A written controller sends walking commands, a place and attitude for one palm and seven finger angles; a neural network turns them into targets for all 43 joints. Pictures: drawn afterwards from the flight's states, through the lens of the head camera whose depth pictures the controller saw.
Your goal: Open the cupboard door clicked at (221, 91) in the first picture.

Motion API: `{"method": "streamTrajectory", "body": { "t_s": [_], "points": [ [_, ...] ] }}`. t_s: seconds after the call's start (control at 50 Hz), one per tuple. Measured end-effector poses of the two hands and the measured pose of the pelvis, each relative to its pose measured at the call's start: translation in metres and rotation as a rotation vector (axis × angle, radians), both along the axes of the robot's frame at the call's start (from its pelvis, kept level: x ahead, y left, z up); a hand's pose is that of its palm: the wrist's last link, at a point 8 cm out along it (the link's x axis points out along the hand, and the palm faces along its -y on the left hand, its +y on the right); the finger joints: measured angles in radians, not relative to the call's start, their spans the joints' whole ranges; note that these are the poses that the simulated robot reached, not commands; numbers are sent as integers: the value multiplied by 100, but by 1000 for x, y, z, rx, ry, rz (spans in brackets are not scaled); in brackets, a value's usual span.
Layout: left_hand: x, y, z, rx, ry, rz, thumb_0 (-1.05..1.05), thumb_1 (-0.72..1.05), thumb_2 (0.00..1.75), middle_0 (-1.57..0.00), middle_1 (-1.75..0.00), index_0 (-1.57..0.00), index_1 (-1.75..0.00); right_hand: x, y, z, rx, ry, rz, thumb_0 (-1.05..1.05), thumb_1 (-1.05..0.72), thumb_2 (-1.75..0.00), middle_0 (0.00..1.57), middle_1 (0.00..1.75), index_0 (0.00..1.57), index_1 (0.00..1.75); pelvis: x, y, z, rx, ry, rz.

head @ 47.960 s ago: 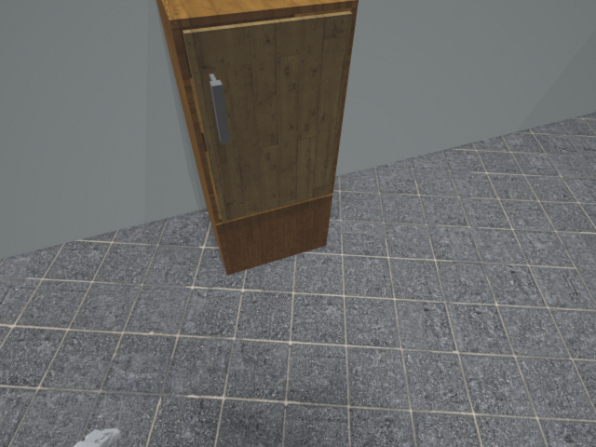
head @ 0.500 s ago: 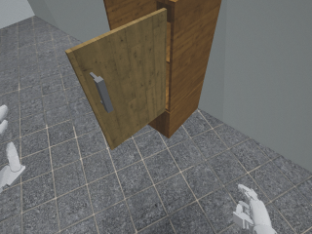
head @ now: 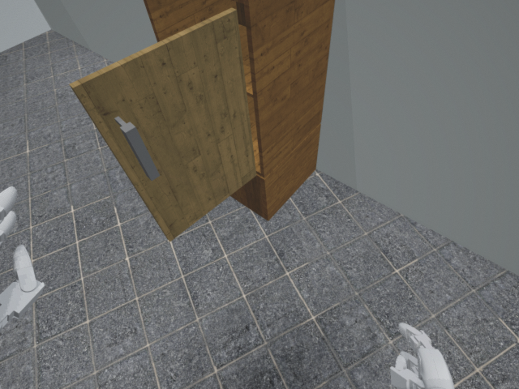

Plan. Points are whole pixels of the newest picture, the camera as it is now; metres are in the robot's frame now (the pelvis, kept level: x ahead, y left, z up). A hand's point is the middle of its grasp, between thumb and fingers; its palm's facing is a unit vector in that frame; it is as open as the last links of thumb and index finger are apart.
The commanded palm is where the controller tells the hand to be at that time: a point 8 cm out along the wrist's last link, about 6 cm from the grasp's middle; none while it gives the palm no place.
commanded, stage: stop stepping back and stand still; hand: left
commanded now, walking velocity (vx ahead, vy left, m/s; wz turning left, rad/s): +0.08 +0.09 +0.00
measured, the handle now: (136, 148) +0.59 +0.30 -0.02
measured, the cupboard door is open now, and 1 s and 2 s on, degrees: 83 83 83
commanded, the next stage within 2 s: let the arm hang, fingers relaxed in 0.50 s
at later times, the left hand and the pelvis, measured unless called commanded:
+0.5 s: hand (65, 326) +0.17 +0.20 +0.15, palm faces +0.37 -0.75 -0.55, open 7.5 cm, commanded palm +0.10 +0.25 +0.16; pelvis -0.04 -0.05 +0.00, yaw +2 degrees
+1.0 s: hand out of the picture -0.04 +0.19 -0.19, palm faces +0.09 -0.98 -0.17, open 6.8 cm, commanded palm none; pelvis -0.05 +0.01 -0.01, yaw +3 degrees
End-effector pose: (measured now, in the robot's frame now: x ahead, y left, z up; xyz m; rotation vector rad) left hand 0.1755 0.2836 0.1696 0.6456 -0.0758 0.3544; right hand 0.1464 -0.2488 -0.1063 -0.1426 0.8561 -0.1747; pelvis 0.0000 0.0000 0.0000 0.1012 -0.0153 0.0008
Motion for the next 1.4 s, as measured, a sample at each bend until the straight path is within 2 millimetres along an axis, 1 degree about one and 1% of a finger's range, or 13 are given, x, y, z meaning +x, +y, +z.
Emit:
{"method": "streamTrajectory", "body": {
  "t_s": [0.1, 0.2, 0.28, 0.42, 0.6, 0.66, 0.74, 0.82, 0.88, 1.02, 1.12, 1.24, 1.4],
  "points": [
    [-15, -19, 3, 99, -45, -113, 1, 88, 90, -22, -30, -21, -30, -2, -19, 1, -41, -117, -4, 1, -91, -90, 20, 30, 20, 29, -21, -12, -24, -23, -7, -18],
    [-41, -27, 7, 158, -68, -46, 1, 88, 90, -22, -30, -21, -30, -10, -27, -24, 2, -138, 20, 1, -91, -90, 20, 30, 20, 29, -28, -31, -39, -29, -3, -9],
    [-54, -30, 1, 65, -88, 46, 1, 88, 90, -22, -30, -21, -30, -25, -30, -34, 25, -35, 66, 1, -91, -90, 20, 30, 20, 29, -32, -43, -30, -33, -17, 17],
    [-50, -46, -12, -40, -23, 57, 1, 88, 90, -22, -30, -21, -30, -39, -41, -15, 17, 10, 60, 1, -91, -90, 20, 30, 20, 29, -33, -51, -7, -22, 1, 25],
    [-46, -40, 21, 52, -125, -70, 1, 88, 90, -22, -30, -21, -30, -27, -45, 16, -61, -73, 34, 1, -91, -90, 20, 30, 20, 29, -35, -40, -5, -63, 18, 13],
    [-37, -14, -28, -10, 24, -35, 0, 89, 90, -21, -30, -21, -30, -23, -37, 5, -54, -69, 105, 1, -91, -90, 20, 30, 19, 29, -35, -26, -14, -100, 41, 45],
    [-48, 5, -165, -306, 457, 148, 0, 90, 90, -20, -30, -20, -30, -33, -16, -25, -36, 20, 139, 1, -91, -90, 20, 30, 19, 29, -39, -11, -27, -95, 47, 67],
    [-109, -36, -278, -556, 897, 202, 1, 91, 90, -20, -30, -19, -30, -62, 12, -36, -9, 143, 153, 1, -91, -90, 20, 30, 20, 29, -41, -6, -26, -92, 23, 52],
    [-163, -73, -323, -701, 1128, 211, 0, 92, 90, -20, -30, -19, -30, -92, 28, -35, -1, 254, 142, 1, -91, -90, 20, 30, 20, 29, -43, -4, -22, -95, 12, 47],
    [-230, -44, -334, -702, 1319, 333, -3, 101, 90, -21, -30, -20, -30, -142, 23, -30, -63, 437, 72, -1, -95, -90, 21, 30, 20, 30, -46, 8, -13, -119, 6, 49],
    [-256, -24, -327, -669, 1412, 387, -1, 96, 90, -21, -30, -20, -30, -162, 28, -35, -55, 500, 38, 0, -93, -90, 20, 30, 20, 29, -43, 21, -11, -117, -1, 40],
    [-255, -12, -322, -639, 1440, 400, 0, 92, 90, -20, -30, -20, -30, -175, 47, -43, -12, 535, 22, 0, -92, -90, 20, 30, 20, 29, -39, 31, -10, -110, -8, 30],
    [-223, -18, -326, -643, 1403, 340, 0, 91, 90, -20, -30, -20, -30, -182, 71, -49, 40, 556, 3, 1, -92, -90, 20, 30, 20, 29, -33, 37, -9, -106, -10, 18]
  ]
}}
